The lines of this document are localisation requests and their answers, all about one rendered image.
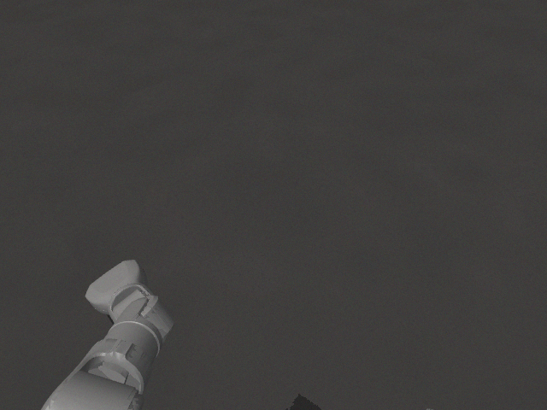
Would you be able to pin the left robot arm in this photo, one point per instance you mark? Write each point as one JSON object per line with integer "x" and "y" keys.
{"x": 116, "y": 370}

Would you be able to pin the left robot hand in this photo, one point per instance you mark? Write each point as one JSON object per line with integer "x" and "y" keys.
{"x": 100, "y": 291}

